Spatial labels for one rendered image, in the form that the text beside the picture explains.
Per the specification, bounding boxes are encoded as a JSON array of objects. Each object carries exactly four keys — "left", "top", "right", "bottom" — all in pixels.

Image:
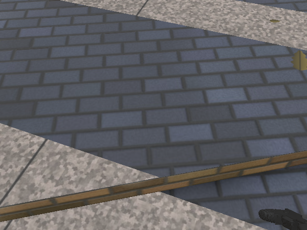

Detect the right robot hand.
[{"left": 258, "top": 208, "right": 307, "bottom": 230}]

